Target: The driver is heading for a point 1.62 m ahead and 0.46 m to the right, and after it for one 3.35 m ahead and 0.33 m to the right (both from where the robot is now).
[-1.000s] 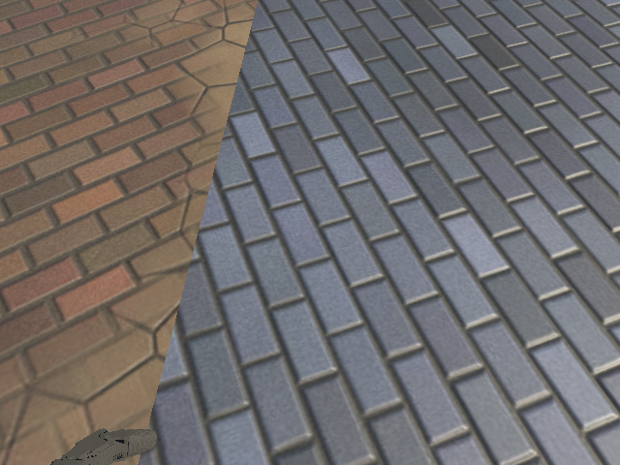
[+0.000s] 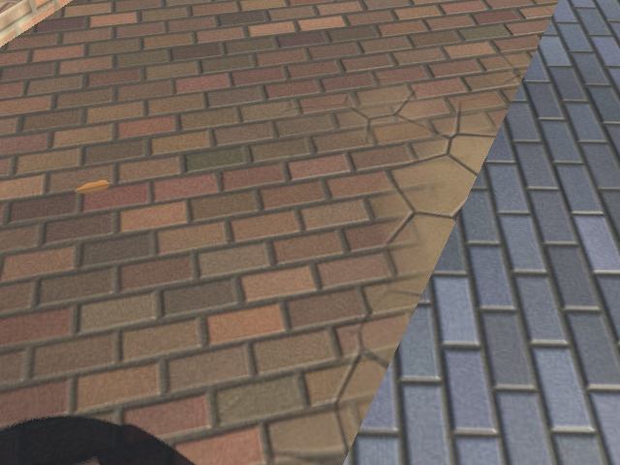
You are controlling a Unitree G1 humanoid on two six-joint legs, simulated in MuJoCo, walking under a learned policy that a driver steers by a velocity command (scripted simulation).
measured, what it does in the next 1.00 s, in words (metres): goes down, turning right: right foot, then left foot 0.12 m lower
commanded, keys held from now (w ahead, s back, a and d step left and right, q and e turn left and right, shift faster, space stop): w+e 0.72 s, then w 0.28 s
